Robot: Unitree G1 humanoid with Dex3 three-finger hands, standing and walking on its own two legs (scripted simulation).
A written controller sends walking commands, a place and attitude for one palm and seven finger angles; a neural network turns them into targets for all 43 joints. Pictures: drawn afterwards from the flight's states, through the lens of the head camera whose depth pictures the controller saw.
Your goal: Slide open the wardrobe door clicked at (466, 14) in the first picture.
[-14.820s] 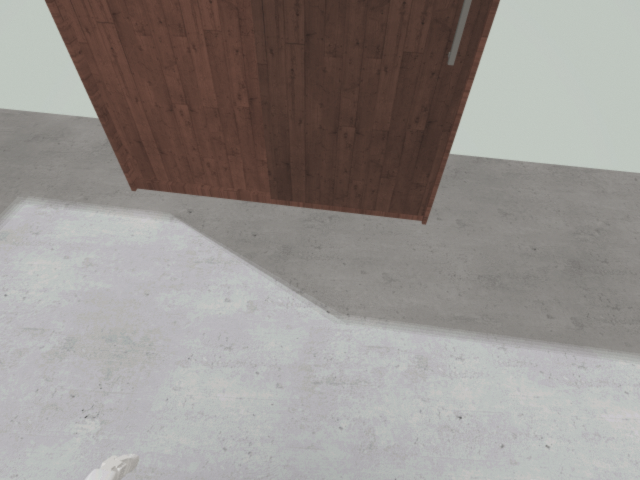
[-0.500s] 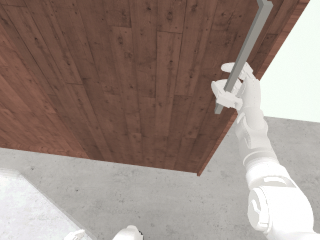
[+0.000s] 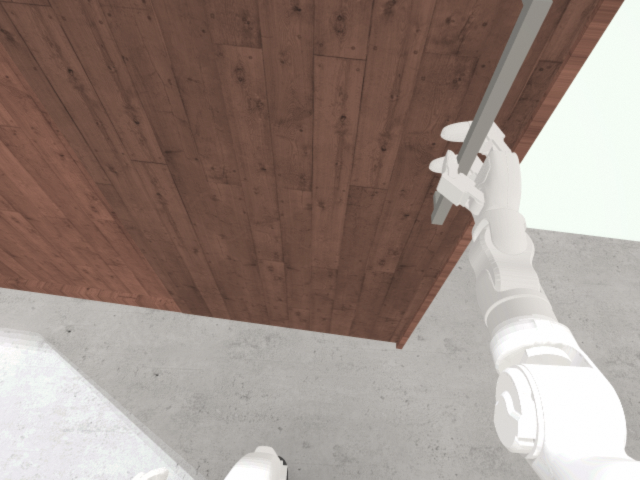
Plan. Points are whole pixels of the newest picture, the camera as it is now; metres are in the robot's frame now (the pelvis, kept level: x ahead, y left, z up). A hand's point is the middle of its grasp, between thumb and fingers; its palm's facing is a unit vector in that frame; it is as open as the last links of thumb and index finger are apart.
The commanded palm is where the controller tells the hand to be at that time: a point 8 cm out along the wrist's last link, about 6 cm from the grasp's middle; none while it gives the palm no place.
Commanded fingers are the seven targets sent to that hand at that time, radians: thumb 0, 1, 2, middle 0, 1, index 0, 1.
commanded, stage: grip the handle and tug to test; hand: right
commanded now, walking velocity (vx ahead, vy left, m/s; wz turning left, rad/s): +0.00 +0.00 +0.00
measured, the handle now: (472, 130) +0.52 -0.11 +0.15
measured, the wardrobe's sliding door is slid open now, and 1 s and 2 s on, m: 0.00 0.00 0.00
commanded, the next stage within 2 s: tug the door sideways, standing still in 0.34 s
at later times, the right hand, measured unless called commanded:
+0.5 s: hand (446, 182) +0.46 -0.08 +0.11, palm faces -0.02 +1.00 -0.01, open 5.6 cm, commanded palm +0.43 -0.13 +0.12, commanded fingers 0.00 -0.90 -0.90 0.45 1.40 0.45 1.40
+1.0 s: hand (443, 179) +0.47 -0.08 +0.11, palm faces +0.03 +1.00 -0.02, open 5.5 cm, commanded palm +0.44 -0.07 +0.12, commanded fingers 0.00 -0.90 -0.90 0.45 1.40 0.45 1.40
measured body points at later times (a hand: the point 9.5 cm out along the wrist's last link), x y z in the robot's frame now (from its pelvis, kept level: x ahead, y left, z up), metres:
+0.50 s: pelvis +0.04 +0.00 +0.01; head +0.09 +0.02 +0.45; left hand +0.11 +0.25 -0.11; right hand +0.46 -0.14 +0.11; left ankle +0.06 +0.12 -0.71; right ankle -0.05 -0.12 -0.71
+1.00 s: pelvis +0.02 -0.01 +0.00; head +0.09 +0.00 +0.45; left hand +0.09 +0.23 -0.13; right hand +0.46 -0.13 +0.11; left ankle +0.06 +0.12 -0.71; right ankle -0.05 -0.12 -0.71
